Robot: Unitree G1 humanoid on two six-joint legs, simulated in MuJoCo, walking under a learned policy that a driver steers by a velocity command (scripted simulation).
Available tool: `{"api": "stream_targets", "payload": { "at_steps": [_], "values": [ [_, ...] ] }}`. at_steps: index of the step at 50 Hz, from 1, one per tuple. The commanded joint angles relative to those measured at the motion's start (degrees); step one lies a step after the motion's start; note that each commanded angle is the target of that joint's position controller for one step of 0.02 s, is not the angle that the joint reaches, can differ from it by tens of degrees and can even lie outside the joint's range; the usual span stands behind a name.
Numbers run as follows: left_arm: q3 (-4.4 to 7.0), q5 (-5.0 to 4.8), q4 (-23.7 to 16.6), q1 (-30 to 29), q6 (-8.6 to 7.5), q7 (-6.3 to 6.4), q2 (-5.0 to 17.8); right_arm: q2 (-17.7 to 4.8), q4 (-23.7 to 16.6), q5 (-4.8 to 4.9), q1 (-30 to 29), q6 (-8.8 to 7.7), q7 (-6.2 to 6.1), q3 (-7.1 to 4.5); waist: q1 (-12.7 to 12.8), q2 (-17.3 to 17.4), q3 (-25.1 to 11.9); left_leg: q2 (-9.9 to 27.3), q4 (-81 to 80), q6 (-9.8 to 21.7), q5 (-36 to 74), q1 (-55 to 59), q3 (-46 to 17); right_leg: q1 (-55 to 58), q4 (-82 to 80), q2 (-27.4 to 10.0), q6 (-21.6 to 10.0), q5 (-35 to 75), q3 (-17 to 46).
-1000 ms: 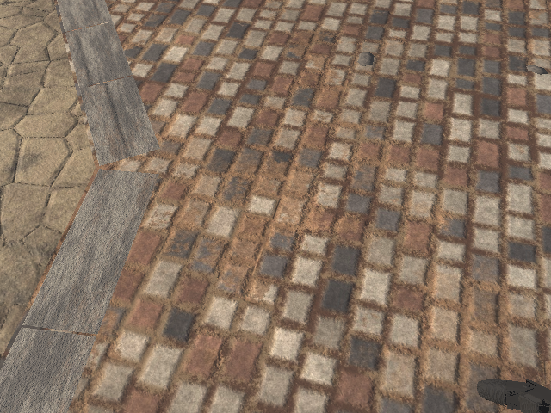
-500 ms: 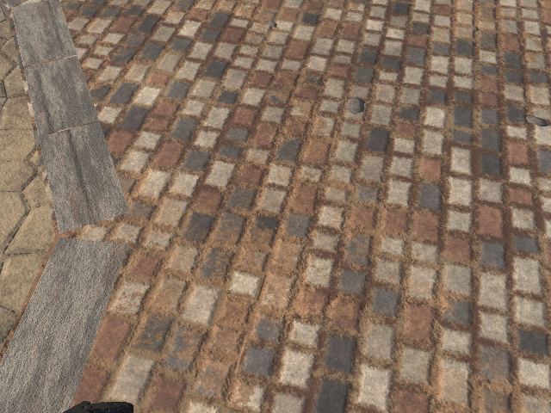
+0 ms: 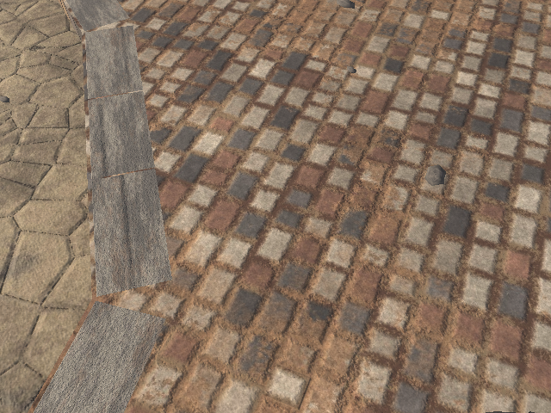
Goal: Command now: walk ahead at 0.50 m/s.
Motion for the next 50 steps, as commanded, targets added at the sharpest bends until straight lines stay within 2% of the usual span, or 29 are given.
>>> {"api": "stream_targets", "payload": {
  "at_steps": [1,3,4,5,6,7,8,9,10,11,12,15,18,22,27,29,30,31,32,33,34,35,36,37,38,40,42,46,50],
  "values": [
    [2.76,-0.46,-1.34,1.75,0.44,0.56,10.47,-4.45,-5.88,0.29,-6.59,-1.42,0.96,-1.07,-0.32,-6.31,2.92,-1.38,-3.77,1.68,-2.96,0.30,0.70,0.81,-1.61,-17.46,-8.61,16.17,8.36],
    [3.07,-0.53,-1.07,0.77,1.05,0.87,11.21,-5.86,-5.36,0.15,-3.65,-1.65,1.19,-1.66,-2.63,-7.25,1.22,-2.73,-5.44,3.33,-7.16,5.13,1.77,3.07,2.45,-18.08,-7.40,23.49,8.50],
    [3.01,-0.55,-1.19,-0.51,1.35,0.99,11.23,-7.19,-3.95,-0.08,1.48,-1.72,1.01,-2.48,-5.88,-7.06,-1.81,-4.49,-7.33,4.64,-7.27,12.73,3.55,2.61,8.74,-16.34,-6.22,32.21,6.70],
    [2.27,-0.07,-1.40,-0.25,1.49,1.13,9.32,-10.13,-1.41,-0.34,10.22,-1.68,0.47,-3.91,-9.62,-5.63,-8.13,-3.94,-6.63,6.57,-5.97,26.18,3.10,-1.65,19.90,-13.15,-4.42,34.19,4.15],
    [0.68,1.77,-3.03,0.71,1.29,1.27,5.53,-14.84,-0.02,-0.92,20.20,-1.34,-0.22,-4.99,-12.40,3.36,-17.46,8.29,-4.87,10.46,-3.60,43.16,-11.29,-13.70,39.41,-8.91,-1.95,15.81,1.05],
    [-0.66,0.55,-3.51,7.86,-0.02,0.79,0.64,-17.42,0.89,-1.02,20.66,-1.22,0.32,-5.32,-7.99,17.95,-22.28,17.16,-13.13,19.15,-17.52,57.71,-37.86,-35.12,55.28,0.71,0.74,-18.39,4.47],
    [0.72,-0.73,-2.88,3.42,-1.00,0.42,7.39,-11.40,0.25,-0.18,19.45,-1.23,0.41,-3.90,-10.56,9.57,-17.98,15.60,-16.08,17.11,-25.09,55.25,-37.11,-41.85,60.60,-2.84,0.34,-18.15,9.72],
    [1.33,-1.49,-4.55,-2.12,-1.61,0.13,9.38,-9.44,-0.09,-0.10,15.83,-1.26,0.23,-3.14,-10.26,6.08,-10.70,13.74,-16.80,14.87,-22.38,48.43,-28.46,-44.25,60.16,-5.44,-0.33,-12.57,8.29],
    [1.17,-0.91,-4.95,-4.71,-1.74,0.36,8.43,-8.78,-0.49,-0.49,12.30,-1.20,0.26,-2.80,-8.56,1.13,-7.09,11.57,-17.91,13.88,-15.73,41.18,-22.88,-42.19,57.60,-8.06,-0.08,-7.54,6.86],
    [1.39,0.13,-5.09,-6.08,-1.47,0.49,7.87,-7.11,-0.67,-0.87,9.80,-1.22,0.45,-2.32,-7.17,-0.26,-3.80,9.22,-19.80,13.34,-10.35,35.58,-18.41,-40.44,54.24,-9.54,0.24,-4.25,6.47],
    [1.42,0.11,-5.03,-4.50,-1.00,0.34,7.09,-6.95,-0.63,-1.37,8.77,-1.46,0.40,-2.21,-5.30,2.68,-3.90,8.77,-21.19,13.77,-6.57,32.07,-16.33,-37.03,52.93,-10.73,0.73,-2.15,6.83],
    [1.15,-0.36,-4.09,-3.24,0.80,0.47,4.86,-7.13,0.86,-1.13,8.53,-2.59,0.17,-2.58,-3.99,1.82,-2.42,7.89,-24.98,14.13,-1.65,28.21,-8.83,-35.80,49.41,-11.31,2.19,1.02,6.77],
    [1.14,-0.20,-5.54,-7.66,1.24,0.55,4.13,-8.11,2.70,-1.52,10.13,-2.70,-0.57,-2.96,-5.23,0.33,-0.10,7.60,-26.56,13.20,1.96,29.08,-2.99,-39.84,42.04,-10.49,3.05,9.14,8.47],
    [0.79,-0.18,-7.31,-13.37,0.73,-0.43,2.98,-8.83,3.95,-1.26,10.35,-2.47,-1.18,-2.93,-7.34,0.50,1.67,5.99,-27.93,10.57,1.55,30.05,4.22,-37.58,29.26,-8.79,2.30,20.40,5.74],
    [0.34,-0.21,-11.50,-20.54,0.64,-2.06,2.18,-9.95,6.86,-0.47,14.18,-0.90,-1.63,-3.38,-9.92,-0.41,4.15,9.31,-24.92,9.60,5.98,40.12,7.27,-41.10,21.95,-7.77,0.19,17.54,2.96],
    [0.65,-0.20,-13.00,-20.95,0.68,-2.84,2.82,-10.79,7.04,-0.12,13.56,0.09,-1.98,-3.69,-8.91,0.43,3.63,10.22,-20.82,8.52,15.72,43.38,8.58,-40.10,20.81,-6.43,-1.34,12.05,0.77],
    [1.06,-0.16,-13.34,-19.75,0.79,-3.07,3.58,-11.66,6.76,-0.04,12.78,0.53,-2.30,-3.94,-7.76,1.51,2.07,10.19,-17.32,7.81,25.45,44.12,9.55,-36.97,20.87,-4.80,-2.36,9.03,-1.09],
    [1.73,-0.07,-13.19,-16.99,1.01,-3.12,4.73,-12.53,6.46,0.01,12.27,1.01,-2.70,-4.21,-5.99,2.82,-0.39,9.99,-12.21,7.11,35.49,44.50,10.45,-32.34,21.38,-2.72,-3.49,6.05,-2.97],
    [2.92,-0.11,-11.96,-10.71,1.19,-3.00,6.72,-13.01,6.17,-0.06,11.57,1.56,-3.09,-4.31,-2.38,2.98,-4.05,8.95,-3.32,6.11,41.48,43.05,11.64,-24.01,20.39,-0.38,-5.03,5.32,-4.18],
    [4.72,-0.24,-9.81,-1.41,1.36,-2.25,9.91,-12.59,5.60,0.01,10.87,1.67,-3.45,-4.00,2.55,1.09,-8.80,6.60,9.59,4.06,36.68,35.49,12.87,-9.11,16.87,0.41,-7.47,9.03,-2.07],
    [6.62,-0.07,-8.81,5.42,1.86,-1.01,16.51,-8.05,3.20,-1.41,14.31,0.58,-3.15,-2.38,2.54,-9.80,-15.80,0.74,31.09,0.87,8.55,13.30,13.20,13.61,17.16,-12.99,-14.84,8.55,20.20],
    [5.94,-0.57,-9.97,3.96,1.32,-1.08,16.65,-4.26,2.02,-1.83,15.46,-1.70,-1.96,-0.65,-0.52,-15.39,-23.02,-9.81,45.33,-0.77,-36.31,-3.28,2.07,24.84,7.16,-22.93,-23.17,1.76,49.18],
    [4.65,-0.08,-10.13,4.00,1.08,-1.08,12.17,-9.01,0.98,0.39,9.39,-3.51,-0.81,-1.95,2.55,-10.22,-20.07,-5.83,47.60,0.69,-33.79,-9.62,-4.95,23.33,4.73,-21.33,-19.96,-1.64,44.46],
    [4.02,0.05,-10.24,1.32,0.83,-0.96,10.05,-9.30,-0.45,1.49,5.77,-4.38,-0.43,-1.79,1.51,-7.20,-12.38,-3.37,44.01,1.85,-28.87,-10.85,-3.75,15.27,4.19,-19.25,-17.46,0.71,35.99],
    [3.41,0.05,-10.70,-2.51,0.84,-1.05,8.45,-8.49,-0.23,0.16,3.93,-4.48,-0.86,-1.80,-1.07,-0.75,-6.29,-1.01,37.90,2.15,-25.02,-8.08,-2.77,5.49,2.91,-16.18,-14.70,6.28,29.16],
    [2.89,0.84,-12.60,-7.02,0.68,-0.69,7.10,-9.27,-0.14,-1.19,6.47,-3.34,-1.18,-2.53,-5.15,-4.40,-3.87,1.00,32.25,0.53,-21.90,-0.84,-3.15,-5.36,0.63,-13.98,-15.20,15.68,25.11],
    [3.12,0.62,-12.77,-7.51,0.48,-0.21,7.71,-7.90,0.04,-1.57,7.68,-2.20,-1.32,-2.45,-6.36,-4.46,-3.42,0.90,27.92,-1.34,-19.98,1.47,-1.98,-10.29,-0.71,-12.22,-15.24,19.19,21.50],
    [3.75,0.01,-11.43,-4.14,0.67,1.10,9.78,-5.39,-2.47,-1.88,-0.32,-1.65,-1.57,-1.54,-3.82,-5.18,-1.25,-1.37,11.52,-3.77,-6.58,2.02,-0.82,-14.26,-0.59,-8.60,-12.61,19.54,16.41],
    [3.94,-0.47,-9.91,-0.54,1.38,1.57,10.19,-5.12,-4.39,-0.75,-7.48,-2.36,-0.70,-1.27,-0.74,-7.12,-0.96,-4.75,-0.93,-3.53,2.35,7.11,-0.95,-13.98,1.18,-8.19,-10.19,12.04,18.36]
  ]
}}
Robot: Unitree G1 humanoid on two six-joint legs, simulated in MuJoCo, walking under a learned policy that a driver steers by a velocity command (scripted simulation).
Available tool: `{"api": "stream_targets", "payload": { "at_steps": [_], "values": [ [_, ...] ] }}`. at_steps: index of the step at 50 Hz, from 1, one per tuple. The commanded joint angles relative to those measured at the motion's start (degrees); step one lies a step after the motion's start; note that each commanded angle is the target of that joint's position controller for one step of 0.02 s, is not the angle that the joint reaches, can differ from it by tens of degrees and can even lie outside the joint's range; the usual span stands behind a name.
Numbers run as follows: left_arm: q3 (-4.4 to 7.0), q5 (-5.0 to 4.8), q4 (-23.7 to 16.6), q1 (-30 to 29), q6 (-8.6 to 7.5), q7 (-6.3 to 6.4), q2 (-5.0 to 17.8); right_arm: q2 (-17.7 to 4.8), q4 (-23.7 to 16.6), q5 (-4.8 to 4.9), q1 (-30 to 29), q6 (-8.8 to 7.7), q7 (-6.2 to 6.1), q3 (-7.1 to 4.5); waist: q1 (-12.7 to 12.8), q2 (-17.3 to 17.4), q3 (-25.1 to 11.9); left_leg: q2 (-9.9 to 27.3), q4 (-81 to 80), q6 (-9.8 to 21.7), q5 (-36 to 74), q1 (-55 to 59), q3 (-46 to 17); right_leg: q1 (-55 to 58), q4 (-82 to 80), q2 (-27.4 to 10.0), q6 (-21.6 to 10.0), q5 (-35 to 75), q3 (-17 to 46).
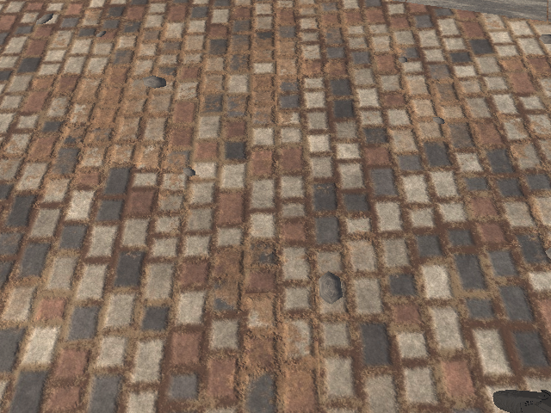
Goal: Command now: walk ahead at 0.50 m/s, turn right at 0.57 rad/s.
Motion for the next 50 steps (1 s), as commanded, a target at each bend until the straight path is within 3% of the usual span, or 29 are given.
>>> {"api": "stream_targets", "payload": {
  "at_steps": [1,5,6,7,8,9,10,11,12,13,14,17,20,24,27,29,31,32,33,34,35,36,37,38,39,41,43,45,50],
  "values": [
    [2.86,-0.51,-2.55,1.57,-0.31,0.65,9.94,-3.91,-5.10,0.79,-6.11,-1.23,0.59,-0.80,0.74,-6.86,-1.86,-4.08,-6.61,0.07,5.05,8.90,2.44,-4.51,-4.08,-12.26,-7.57,9.16,10.30],
    [2.97,-0.34,-2.39,1.29,0.39,1.01,9.39,-6.70,-5.05,1.11,-3.66,-2.28,1.13,-2.12,-1.55,-9.20,-2.40,-4.59,-10.93,2.81,-3.06,13.18,1.16,1.17,2.77,-14.43,-5.94,8.76,17.02],
    [2.71,-0.29,-2.74,0.38,0.55,0.93,8.50,-7.32,-4.02,0.99,0.49,-2.55,0.92,-2.69,-3.87,-9.41,-3.76,-4.79,-13.33,4.17,-3.08,18.88,2.30,0.59,5.96,-13.03,-4.84,10.38,16.81],
    [1.82,0.01,-3.36,0.04,0.40,0.69,6.04,-9.13,-3.17,0.18,6.50,-2.86,0.53,-3.53,-6.84,-7.95,-8.79,-1.16,-13.08,6.68,-3.45,29.97,-0.01,-2.32,14.64,-10.08,-2.98,11.08,14.24],
    [0.53,1.22,-4.46,1.39,0.22,0.64,2.57,-12.49,-2.49,-0.32,15.32,-2.70,-0.02,-4.33,-9.43,0.26,-17.20,9.42,-12.33,10.00,-5.96,45.32,-10.98,-10.64,31.41,-5.41,-0.54,-2.29,8.06],
    [0.03,-1.12,-6.17,8.66,-0.27,0.66,1.65,-15.56,-0.05,-0.40,18.57,-1.87,0.46,-5.14,-5.49,21.03,-21.14,20.36,-18.55,19.28,-21.44,58.43,-38.86,-31.11,48.22,-0.42,2.30,-22.12,2.59],
    [1.12,-1.52,-4.08,7.74,-0.22,0.88,7.90,-9.49,-1.73,0.75,15.73,-1.60,0.70,-3.84,-6.80,11.33,-15.20,19.25,-21.14,17.65,-31.37,54.12,-38.58,-36.57,54.57,-5.24,3.32,-19.06,4.27],
    [1.81,-0.99,-4.75,1.42,0.13,0.74,10.10,-6.36,-2.19,0.73,13.78,-1.12,0.37,-2.97,-8.23,5.67,-8.97,16.57,-21.11,14.97,-28.81,47.80,-28.02,-37.39,55.74,-7.10,3.75,-13.71,2.54],
    [1.82,-0.42,-5.29,-1.42,0.40,0.73,9.19,-5.68,-2.31,0.13,11.28,-0.80,0.37,-2.51,-7.20,1.59,-5.24,14.04,-22.21,13.84,-20.84,40.90,-20.89,-35.30,54.27,-8.89,4.17,-10.02,1.14],
    [2.06,0.32,-5.93,-3.77,0.50,0.61,8.50,-4.28,-1.79,-0.02,9.65,-0.64,0.34,-2.10,-6.51,0.92,-2.34,11.27,-23.63,12.96,-15.14,36.38,-15.26,-34.15,51.00,-10.41,4.04,-7.58,1.04],
    [2.03,-0.26,-6.33,-2.76,0.73,0.17,7.39,-4.49,-1.44,-0.36,8.96,-0.77,0.17,-1.99,-4.91,4.19,-1.85,10.60,-24.84,12.92,-11.82,33.26,-11.73,-31.53,49.77,-11.79,4.13,-5.91,0.64],
    [1.52,-0.55,-7.00,-3.68,1.46,-0.21,4.75,-5.09,0.04,0.25,9.30,-1.39,0.14,-2.46,-4.54,4.02,-0.99,9.86,-28.11,14.27,-5.89,31.07,-4.50,-31.50,45.94,-13.01,4.86,-3.85,-1.28],
    [1.08,-0.17,-8.20,-6.95,1.48,-0.49,3.84,-7.12,1.41,0.19,9.97,-1.27,-0.02,-3.13,-5.03,2.02,-0.61,10.73,-29.06,15.04,1.16,33.22,0.84,-34.19,39.00,-13.60,5.59,2.03,-1.64],
    [0.46,-0.25,-9.26,-13.03,0.69,-1.88,2.78,-8.60,2.74,0.56,10.64,-0.47,-0.31,-3.35,-7.17,1.45,0.67,9.16,-29.12,13.09,4.38,34.66,8.92,-31.19,26.23,-12.74,4.80,12.70,-5.06],
    [-0.02,-0.35,-11.05,-17.92,0.41,-2.78,1.94,-9.74,4.58,1.38,13.91,0.27,-0.22,-3.55,-8.72,0.95,2.34,10.28,-28.86,12.60,5.12,37.15,11.03,-29.15,19.63,-11.51,3.42,12.36,-7.21],
    [0.14,-0.29,-12.00,-19.13,0.31,-3.14,2.49,-10.67,5.68,2.12,15.14,0.85,0.03,-3.80,-8.09,1.34,2.95,11.69,-27.31,12.30,10.09,40.04,11.56,-27.62,16.57,-10.15,1.72,8.02,-8.22],
    [1.20,0.32,-11.85,-16.29,0.37,-3.14,4.64,-12.45,6.19,2.71,14.78,1.35,-0.11,-4.20,-4.94,3.09,0.29,12.08,-20.65,11.40,27.96,42.15,13.18,-20.53,14.30,-6.90,-0.63,2.79,-10.66],
    [2.38,0.83,-10.11,-9.74,0.39,-2.90,6.55,-12.44,6.56,2.88,14.14,1.77,-0.26,-3.95,-0.50,2.66,-3.31,10.51,-11.69,10.06,36.38,40.70,14.58,-10.48,10.41,-4.71,-2.21,5.17,-11.62],
    [3.71,1.22,-7.82,-1.67,0.42,-2.16,9.24,-10.87,6.65,2.58,14.36,1.75,-0.50,-3.10,3.68,1.44,-7.92,7.94,-0.46,7.81,34.36,33.63,15.92,4.00,7.96,-4.66,-3.60,13.82,-10.29],
    [4.54,2.49,-6.55,5.55,0.63,-0.90,14.52,-5.82,4.43,0.22,15.16,1.14,-0.31,-1.17,4.56,-8.60,-16.65,2.34,19.88,4.34,4.69,15.34,16.17,25.06,11.02,-18.96,-8.41,30.57,7.34],
    [3.60,2.91,-7.75,3.27,0.41,-0.87,15.15,-3.36,5.71,0.91,21.06,0.37,0.44,0.34,0.97,-17.03,-28.08,-6.11,37.76,1.92,-37.69,5.12,6.56,32.90,5.99,-33.52,-18.67,41.65,29.88],
    [2.56,2.60,-8.07,1.91,0.21,-1.31,10.69,-9.92,6.53,2.81,16.94,0.32,0.57,-1.70,3.84,-7.72,-26.27,-3.93,40.32,2.11,-36.34,4.35,-2.06,27.02,6.16,-30.79,-16.41,46.04,21.53],
    [1.86,2.31,-7.04,-0.77,-0.23,-1.44,9.07,-9.19,4.86,3.86,12.84,0.46,0.62,-1.58,2.12,-7.85,-17.23,-1.63,37.79,2.45,-34.67,1.21,-0.56,20.39,6.20,-27.91,-13.48,48.34,10.92],
    [1.53,1.64,-5.85,-3.76,-0.70,-1.59,7.60,-7.35,5.35,3.03,12.10,0.85,0.08,-1.32,-0.50,-4.49,-11.80,0.56,32.50,2.23,-31.05,1.20,0.94,13.11,3.98,-24.53,-10.60,43.59,6.18],
    [1.09,1.39,-5.62,-6.41,-1.07,-1.63,5.85,-7.34,5.99,2.14,12.53,1.74,-0.41,-1.68,-2.36,-5.40,-9.09,1.88,29.42,1.79,-27.93,3.54,1.44,7.49,1.53,-22.94,-9.27,40.49,3.12],
    [0.98,2.33,-4.87,-9.83,-1.87,-1.65,4.97,-5.58,8.02,1.94,16.92,3.99,-0.99,-1.75,-5.45,-6.50,-8.05,1.24,28.59,0.46,-22.25,11.64,2.42,-1.86,-3.11,-21.57,-9.05,40.18,-2.03],
    [1.00,2.94,-4.06,-12.57,-2.58,-1.15,5.02,-4.73,7.62,1.70,17.20,5.20,-1.61,-1.96,-6.80,-7.11,-6.75,0.73,25.82,-0.69,-18.47,12.20,2.49,-4.78,-5.37,-21.46,-9.58,40.36,-6.13],
    [1.32,2.78,-2.89,-13.26,-2.32,-0.10,5.85,-4.49,5.65,1.25,13.92,5.59,-1.81,-2.03,-6.43,-7.57,-5.27,1.30,20.70,-0.95,-14.10,9.74,2.68,-4.01,-6.31,-21.35,-9.02,37.46,-9.09],
    [1.89,2.22,-0.63,-12.18,-0.07,1.71,7.45,-3.61,1.81,1.20,7.34,6.05,-0.18,-1.77,-3.62,-6.76,-4.26,1.76,9.35,-0.14,-8.59,9.42,5.07,0.35,-6.43,-22.36,-8.53,29.12,-12.58]
  ]
}}
Over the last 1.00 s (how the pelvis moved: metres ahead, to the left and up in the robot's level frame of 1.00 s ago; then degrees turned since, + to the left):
0.55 -0.04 0.00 -22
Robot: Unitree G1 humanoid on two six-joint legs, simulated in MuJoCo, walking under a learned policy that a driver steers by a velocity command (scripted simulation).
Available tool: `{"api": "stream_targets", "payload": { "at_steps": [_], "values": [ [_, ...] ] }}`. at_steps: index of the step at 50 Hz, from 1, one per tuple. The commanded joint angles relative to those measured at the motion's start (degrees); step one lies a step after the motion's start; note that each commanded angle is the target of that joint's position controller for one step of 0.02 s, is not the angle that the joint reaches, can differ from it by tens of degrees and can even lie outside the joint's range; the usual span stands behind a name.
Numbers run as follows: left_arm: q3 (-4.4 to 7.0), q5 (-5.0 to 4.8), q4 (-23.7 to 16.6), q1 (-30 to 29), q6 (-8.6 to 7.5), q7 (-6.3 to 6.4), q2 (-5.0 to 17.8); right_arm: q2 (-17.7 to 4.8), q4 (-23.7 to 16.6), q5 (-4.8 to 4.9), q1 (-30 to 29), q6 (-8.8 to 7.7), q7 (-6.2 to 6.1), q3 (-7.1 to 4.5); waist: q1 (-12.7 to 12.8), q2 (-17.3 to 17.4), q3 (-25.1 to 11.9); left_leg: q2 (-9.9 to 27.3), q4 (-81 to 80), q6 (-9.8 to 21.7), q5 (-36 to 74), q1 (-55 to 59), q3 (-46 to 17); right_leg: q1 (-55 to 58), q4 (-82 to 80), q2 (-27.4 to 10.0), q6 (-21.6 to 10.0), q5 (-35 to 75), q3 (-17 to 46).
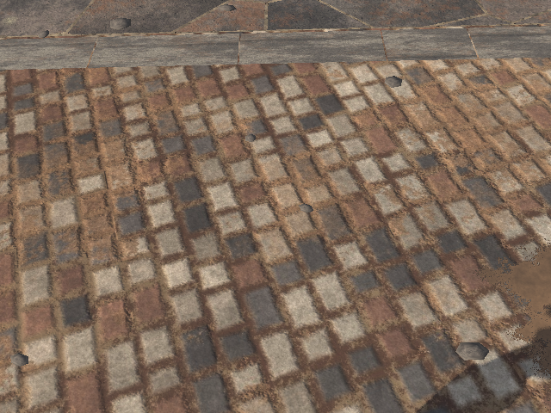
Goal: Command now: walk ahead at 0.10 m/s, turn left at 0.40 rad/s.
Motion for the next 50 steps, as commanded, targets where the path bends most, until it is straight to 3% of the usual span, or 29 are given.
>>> {"api": "stream_targets", "payload": {
  "at_steps": [1,6,8,9,10,11,12,13,14,15,17,23,27,30,31,32,33,34,35,36,37,40,43,47,50],
  "values": [
    [2.60,-0.49,-2.94,-2.73,0.43,0.96,9.72,-3.64,-4.67,-0.11,-0.27,0.20,0.87,-0.89,0.06,-7.43,-5.87,1.01,-3.95,0.68,1.35,5.05,0.62,2.29,-4.46,-17.69,-9.64,25.45,4.58],
    [3.42,-2.30,-1.83,-2.55,2.30,0.87,11.41,-4.21,-7.98,0.03,-2.17,1.21,2.39,-1.62,0.27,-8.21,-5.18,-0.89,-11.06,3.72,-6.01,5.70,3.80,6.98,3.01,-20.48,-7.61,26.20,5.14],
    [3.46,-3.19,-1.10,-2.31,2.62,1.10,10.91,-4.90,-7.78,-0.02,1.18,0.98,2.48,-2.25,-1.97,-6.70,-6.76,-3.61,-21.72,6.37,3.12,13.94,5.46,5.70,11.71,-17.64,-3.41,27.90,2.07],
    [3.31,-2.32,-0.44,0.63,2.35,0.99,9.83,-9.49,-7.39,-0.27,4.89,0.67,1.56,-3.84,-2.62,-0.10,-9.86,-1.72,-25.68,9.28,23.29,23.50,-0.48,0.78,22.22,-12.75,1.02,21.73,-0.85],
    [2.24,0.41,-3.30,-0.65,1.77,0.59,6.90,-17.09,-7.98,-1.05,7.19,0.55,0.25,-5.61,-1.60,15.38,-12.39,12.19,-23.70,19.44,51.51,37.15,-20.38,-18.56,40.39,-3.67,6.83,-12.25,-2.59],
    [1.95,0.39,-4.21,-4.17,1.54,0.21,7.04,-14.36,-8.74,-2.11,8.31,-0.13,0.67,-4.50,-4.33,12.06,-19.48,17.69,-26.34,27.98,48.93,40.31,-29.90,-25.59,51.53,1.21,7.67,-31.17,9.15],
    [2.50,-1.27,-3.98,-5.93,1.70,-0.14,8.93,-12.38,-9.27,-1.70,6.18,-0.92,1.17,-3.84,-4.49,5.46,-17.62,15.51,-27.10,26.21,44.67,38.56,-24.58,-27.57,54.77,-0.91,6.91,-29.19,13.23],
    [2.47,-1.95,-3.77,-6.34,1.87,0.14,8.29,-10.81,-9.45,-0.77,3.22,-1.42,0.90,-3.62,-2.86,2.64,-14.48,12.04,-26.84,22.65,37.92,35.92,-20.22,-28.96,52.97,-2.13,6.27,-24.70,13.86],
    [2.62,-1.54,-3.22,-6.33,2.17,0.72,8.43,-9.29,-9.76,0.25,0.67,-1.29,0.58,-3.21,-1.78,0.30,-11.78,9.90,-27.60,20.02,32.64,32.97,-17.90,-29.38,49.21,-2.95,6.44,-20.96,13.83],
    [2.96,-1.18,-3.13,-6.23,2.47,1.21,9.19,-8.56,-10.16,0.55,-1.19,-0.95,0.00,-2.91,-0.59,1.31,-10.96,8.35,-28.54,18.71,29.16,29.76,-16.52,-26.94,46.09,-3.32,6.71,-17.95,13.96],
    [2.67,-1.36,-2.75,-4.88,2.68,1.24,7.84,-9.30,-10.79,-0.24,-1.70,-0.31,-0.57,-3.13,0.35,3.46,-11.38,6.59,-29.24,18.36,28.92,27.16,-15.75,-23.08,41.55,-1.61,7.62,-14.95,13.22],
    [2.13,-1.68,-2.37,-5.49,2.74,1.02,6.92,-10.91,-11.59,-0.15,-2.10,0.70,-1.53,-3.85,-0.80,5.42,-11.59,4.86,-29.80,17.30,15.64,22.66,-18.54,-16.03,27.33,0.16,8.73,-10.18,14.07],
    [2.45,-1.95,-2.47,-5.03,1.88,0.05,7.86,-10.52,-12.12,-0.17,-3.15,1.30,-1.17,-3.66,-1.20,7.41,-10.07,4.13,-29.26,16.30,9.02,21.29,-23.80,-12.44,19.50,1.04,7.48,-10.16,14.39],
    [3.03,-1.82,-0.97,-0.11,0.90,-0.69,8.45,-9.46,-12.81,0.61,-4.67,1.97,-1.50,-3.17,1.63,6.60,-9.84,0.75,-25.04,12.65,6.56,18.36,-24.38,-2.89,3.59,0.26,5.10,-0.45,13.33],
    [3.94,-0.91,-0.86,1.75,0.99,-0.41,12.11,-7.20,-13.06,0.33,-3.04,2.02,-1.58,-2.51,0.98,0.24,-10.58,-3.00,-17.81,9.44,-3.27,12.45,-20.49,3.20,0.12,-8.77,1.93,1.06,20.75],
    [4.94,0.31,-0.89,0.33,1.67,-0.07,17.34,-5.32,-14.64,0.52,-1.20,1.58,-1.39,-2.14,-2.25,-17.25,-8.09,-13.16,-6.74,5.85,-20.85,0.44,-8.40,4.86,-2.58,-20.38,-6.57,10.01,35.17],
    [4.16,1.67,-2.58,-1.52,1.33,-0.08,14.29,-10.12,-13.92,-0.48,-0.90,0.89,-1.29,-3.54,-0.87,-16.53,-7.83,-10.10,7.75,3.38,-25.22,-0.83,-8.29,0.83,-3.42,-25.69,-12.50,12.45,39.87],
    [3.20,1.25,-3.82,-4.79,1.16,0.28,11.21,-12.64,-12.60,0.07,0.34,0.98,-1.05,-4.66,-2.17,-11.98,-6.93,-8.76,13.92,2.80,-21.41,-0.06,-8.80,-0.96,-2.64,-22.84,-11.36,11.81,34.19],
    [2.81,0.27,-4.23,-7.41,1.24,0.55,9.67,-11.86,-11.19,0.18,1.67,1.56,-1.14,-4.81,-3.22,-10.27,-5.59,-8.22,16.67,1.85,-18.01,-0.20,-7.67,-1.48,-1.79,-18.73,-8.48,9.95,28.22],
    [2.46,-0.75,-4.45,-7.97,1.29,0.84,8.67,-10.60,-10.59,-0.05,2.26,2.14,-1.29,-4.59,-2.69,-10.11,-4.85,-7.90,19.10,0.82,-14.75,-1.72,-7.17,-0.37,-1.42,-16.59,-7.05,8.82,24.71],
    [2.15,-1.05,-4.31,-7.38,1.46,1.19,8.45,-8.98,-10.73,0.09,2.01,2.49,-1.14,-4.14,-2.07,-10.20,-4.23,-7.64,20.52,-0.04,-13.14,-2.32,-6.34,-0.08,-1.28,-15.64,-7.01,10.66,22.07],
    [2.38,-0.56,-3.51,-2.90,2.34,2.02,9.49,-6.46,-13.46,0.94,-2.55,2.37,-0.71,-3.03,1.16,-11.74,-4.45,-5.96,13.36,-1.68,-10.56,-4.15,-2.64,5.33,-1.43,-15.13,-8.26,13.62,17.76],
    [3.21,-0.68,-3.38,-1.18,2.82,1.91,11.79,-5.32,-15.24,0.52,-4.36,2.28,-0.09,-2.23,2.71,-12.52,-6.69,-3.59,4.65,-2.07,-12.06,-0.65,-0.89,8.86,-0.51,-17.37,-9.18,16.98,16.05],
    [4.07,-1.41,-3.77,-2.42,3.08,0.73,13.98,-5.87,-15.89,0.49,-3.20,2.67,0.82,-2.17,2.36,-13.59,-7.31,-3.57,-5.55,-0.33,-11.90,8.78,3.45,5.33,0.53,-18.60,-8.76,19.96,12.36],
    [4.26,-2.86,-3.44,-3.46,2.94,0.17,14.39,-6.00,-15.42,0.55,-0.19,3.22,1.53,-2.65,0.06,-12.97,-7.26,-4.52,-17.57,2.84,-5.67,15.33,5.34,4.16,4.81,-19.05,-6.19,18.96,10.39]
  ]
}}
Over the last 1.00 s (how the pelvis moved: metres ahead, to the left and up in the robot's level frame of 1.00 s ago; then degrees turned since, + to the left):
0.45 -0.10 0.00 -15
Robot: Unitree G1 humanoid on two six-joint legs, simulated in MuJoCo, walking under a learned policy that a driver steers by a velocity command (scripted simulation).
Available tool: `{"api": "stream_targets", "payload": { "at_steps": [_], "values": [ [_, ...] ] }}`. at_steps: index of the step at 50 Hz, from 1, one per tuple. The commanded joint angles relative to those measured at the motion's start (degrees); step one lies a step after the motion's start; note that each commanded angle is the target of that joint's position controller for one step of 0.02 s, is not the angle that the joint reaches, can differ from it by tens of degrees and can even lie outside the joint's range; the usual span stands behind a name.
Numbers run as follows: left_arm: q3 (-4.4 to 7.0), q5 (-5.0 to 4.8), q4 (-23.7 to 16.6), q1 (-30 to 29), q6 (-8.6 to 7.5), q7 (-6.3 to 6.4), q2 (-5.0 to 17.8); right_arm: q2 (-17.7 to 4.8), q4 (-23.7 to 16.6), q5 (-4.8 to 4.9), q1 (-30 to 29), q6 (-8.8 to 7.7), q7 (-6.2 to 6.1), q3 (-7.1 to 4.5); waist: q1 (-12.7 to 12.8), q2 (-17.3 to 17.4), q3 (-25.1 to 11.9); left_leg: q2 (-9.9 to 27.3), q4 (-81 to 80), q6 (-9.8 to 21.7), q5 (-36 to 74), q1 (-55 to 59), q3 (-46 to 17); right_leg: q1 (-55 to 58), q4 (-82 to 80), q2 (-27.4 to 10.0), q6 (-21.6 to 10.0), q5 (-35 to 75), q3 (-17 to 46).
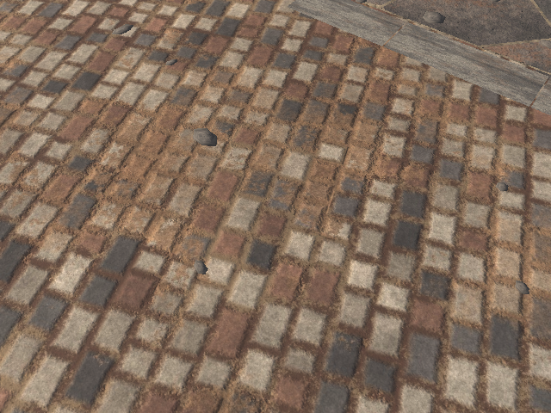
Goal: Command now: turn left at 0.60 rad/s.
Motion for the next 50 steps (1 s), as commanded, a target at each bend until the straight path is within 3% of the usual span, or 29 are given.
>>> {"api": "stream_targets", "payload": {
  "at_steps": [1,2,3,4,5,6,7,8,11,16,21,24,25,26,27,28,29,30,32,34,37,40,43,45,47,48,49,50],
  "values": [
    [3.02,-1.48,-2.61,-1.18,-0.77,-0.26,10.97,-5.84,-3.43,-0.10,3.20,-0.45,0.36,-2.29,-2.22,-8.98,-7.77,-2.62,-14.85,4.00,9.30,7.61,3.52,4.87,0.82,-11.58,-8.46,20.36,6.16],
    [2.51,-0.91,-1.13,2.54,-0.93,-0.58,8.68,-7.94,-2.46,-0.03,6.33,-0.50,-0.23,-3.19,-2.52,-3.09,-9.42,-1.81,-18.68,6.40,15.39,16.68,-0.43,-1.89,7.65,-8.99,-4.43,9.35,2.33],
    [0.85,2.26,-3.02,1.77,-1.05,-1.05,3.75,-14.61,-2.68,0.15,9.94,-0.90,-1.28,-4.76,-2.19,14.93,-10.06,12.94,-19.31,12.62,28.63,27.41,-21.16,-19.58,26.53,-1.63,1.17,-18.43,-2.90],
    [1.18,1.78,-6.40,-3.66,-1.76,-0.76,5.28,-15.94,-3.37,-1.23,11.72,-2.80,-0.45,-4.59,-5.41,15.73,-11.70,19.96,-23.22,23.72,13.82,24.22,-35.92,-29.72,36.95,4.45,1.91,-24.70,6.53],
    [1.97,0.23,-6.98,-6.77,-2.32,-0.91,7.94,-12.69,-2.83,-1.38,11.25,-4.44,0.12,-3.70,-6.37,10.24,-9.35,17.70,-26.98,22.85,-2.26,23.06,-34.52,-32.48,39.84,2.42,0.66,-20.11,10.65],
    [2.52,-0.59,-7.06,-7.33,-2.84,-1.24,9.24,-10.49,-2.19,-0.85,9.41,-5.37,0.00,-2.89,-4.96,9.26,-5.57,15.22,-28.84,19.84,-12.62,20.40,-31.72,-33.49,38.14,1.13,-0.88,-14.15,11.31],
    [2.84,-0.31,-5.79,-6.47,-3.22,-1.16,9.47,-9.33,-2.39,-0.45,7.28,-5.66,-0.42,-2.33,-3.82,7.97,-3.55,13.27,-29.73,17.78,-14.45,18.62,-29.54,-33.06,36.21,0.37,-1.09,-9.75,11.29],
    [2.92,0.32,-5.54,-5.85,-3.62,-1.16,9.58,-8.70,-2.59,-0.34,5.85,-5.69,-0.87,-1.83,-2.92,8.78,-2.51,11.62,-30.64,16.94,-12.82,17.04,-27.70,-31.72,33.44,0.37,-0.66,-5.79,11.50],
    [2.55,0.52,-4.46,-5.11,-5.25,-1.77,7.73,-8.34,-2.84,-1.22,6.78,-6.46,-1.83,-1.47,-2.38,7.75,-3.48,8.70,-31.41,16.08,-3.59,16.43,-23.47,-27.74,26.63,2.29,0.41,3.40,10.48],
    [1.34,0.06,-5.15,-8.95,-6.31,-2.48,5.47,-10.39,-1.30,-0.30,9.52,-6.85,-2.14,-2.21,-4.08,8.36,-2.28,6.92,-29.78,15.64,1.16,12.37,-21.04,-20.80,10.70,4.82,2.37,8.31,10.71],
    [1.27,-0.85,-6.23,-10.08,-7.52,-3.32,6.89,-10.48,-0.29,0.28,11.02,-6.38,-1.72,-2.27,-4.36,8.23,-1.85,7.60,-26.58,15.59,-0.94,9.54,-26.29,-13.10,4.04,5.84,1.48,6.16,11.59],
    [2.13,-0.78,-4.57,-3.25,-8.45,-3.09,8.27,-8.04,-0.48,0.21,9.67,-5.96,-1.60,-1.52,-0.27,8.80,-3.58,5.09,-20.70,13.35,0.95,7.36,-27.54,-1.67,-1.25,5.93,-0.85,6.27,10.57],
    [2.79,-0.33,-3.52,2.16,-8.67,-2.62,9.66,-5.58,-0.70,-0.04,9.34,-6.00,-1.66,-0.72,2.38,7.62,-6.29,2.43,-14.18,11.24,1.23,3.34,-25.18,7.36,-2.15,2.94,-2.60,5.45,12.68],
    [3.52,0.86,-2.56,10.06,-8.72,-1.98,13.12,-1.42,-1.84,-0.61,9.52,-6.15,-1.59,0.60,5.00,-2.29,-12.68,-2.96,3.10,7.93,-4.16,-5.94,-17.79,21.10,-4.78,-7.72,-6.69,-3.18,25.14],
    [4.46,1.55,-0.65,14.22,-8.12,-2.65,17.12,-1.99,-4.85,1.10,11.85,-6.73,-2.01,0.68,2.88,-18.53,-14.92,-7.25,19.31,5.88,-15.30,-20.63,-12.40,27.30,-12.06,-17.54,-13.65,-21.59,49.77],
    [3.17,0.55,-1.64,10.49,-7.93,-2.85,12.19,-7.31,-2.84,1.54,12.51,-6.78,-2.12,-0.59,2.19,-12.57,-8.71,-2.78,26.55,5.07,-11.30,-25.70,-12.99,22.95,-13.78,-17.84,-13.48,-27.73,49.03],
    [2.30,0.15,-2.27,8.48,-7.57,-2.49,9.05,-8.81,-2.37,1.01,9.42,-6.58,-1.91,-1.07,2.51,-9.61,-3.93,-1.05,28.44,4.90,-6.27,-26.75,-11.63,18.56,-13.37,-15.30,-11.63,-22.02,40.70],
    [1.67,0.48,-2.72,6.34,-7.30,-2.21,7.41,-8.02,-1.74,0.49,8.84,-6.43,-1.83,-1.05,1.58,-6.76,-2.76,0.37,28.14,4.57,-2.03,-25.07,-10.62,15.27,-13.80,-12.71,-10.39,-14.67,34.15],
    [0.95,0.96,-2.23,4.94,-7.07,-1.60,5.61,-6.33,-2.21,0.36,6.92,-6.33,-1.06,-0.96,0.73,-6.95,-1.05,2.95,26.36,4.12,3.11,-22.64,-9.61,10.48,-15.52,-9.89,-9.56,-3.18,24.80],
    [1.00,0.89,-1.49,5.66,-7.49,-1.40,5.80,-4.24,-2.88,0.50,5.81,-6.12,-0.56,-0.43,0.79,-6.94,-1.08,3.55,25.78,3.49,6.04,-22.79,-7.96,9.25,-16.83,-8.99,-10.12,3.65,19.17],
    [1.28,0.91,-0.32,6.64,-7.52,-1.25,7.14,-3.01,-4.39,0.20,2.87,-6.04,-0.27,0.12,1.06,-4.92,-0.45,3.81,20.41,2.27,10.47,-25.07,-7.17,9.78,-17.79,-9.23,-11.28,12.73,13.14],
    [1.31,0.74,0.27,6.40,-6.99,-1.05,8.32,-1.92,-5.32,0.06,-1.04,-6.57,0.70,0.76,2.00,-4.33,0.23,3.63,9.72,2.34,18.40,-22.39,-4.38,9.91,-17.89,-8.00,-10.31,17.95,6.45],
    [1.34,-0.08,2.06,10.01,-6.47,-1.04,9.53,-0.07,-6.96,-0.01,-7.02,-7.09,1.90,1.67,4.07,-2.92,2.08,2.39,0.32,3.78,21.00,-18.41,-0.96,10.48,-18.28,-8.60,-9.99,19.73,3.25],
    [1.48,-0.85,3.37,12.02,-5.92,-1.31,10.49,-0.25,-7.86,0.25,-8.86,-7.34,2.51,1.68,3.69,-3.01,2.78,1.19,-3.79,5.62,18.93,-16.43,-0.01,13.35,-17.66,-10.19,-9.98,24.82,2.62],
    [1.83,-1.36,3.90,12.24,-5.30,-1.26,12.30,-2.47,-8.06,-0.12,-7.59,-7.45,2.74,0.68,1.05,-4.60,0.41,-1.97,-6.33,8.12,14.14,-10.97,2.12,17.03,-12.34,-11.10,-9.33,43.09,1.16],
    [1.99,-1.37,4.13,12.29,-4.90,-1.10,13.26,-4.50,-7.31,-0.34,-3.75,-7.31,2.65,-0.33,-1.83,-5.82,-2.81,-3.88,-7.24,9.57,12.27,-4.92,3.07,18.20,-6.20,-11.04,-8.71,52.71,0.23],
    [1.78,-1.37,4.18,11.61,-4.48,-0.88,13.30,-6.88,-5.08,-0.31,4.39,-7.05,2.26,-1.77,-6.89,-5.32,-7.65,-5.78,-10.42,11.43,15.06,6.98,3.94,15.68,3.77,-9.83,-7.38,57.29,-1.64],
    [0.99,-0.85,3.59,11.73,-4.70,-0.56,11.84,-9.78,-2.90,-0.25,12.93,-6.41,1.24,-3.23,-11.18,-3.87,-12.24,-3.68,-10.03,12.98,17.39,22.87,-0.25,5.22,16.78,-7.93,-5.43,48.55,-2.41]
  ]
}}
Over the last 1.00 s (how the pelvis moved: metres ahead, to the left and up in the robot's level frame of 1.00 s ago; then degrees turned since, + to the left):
0.06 0.01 -0.01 36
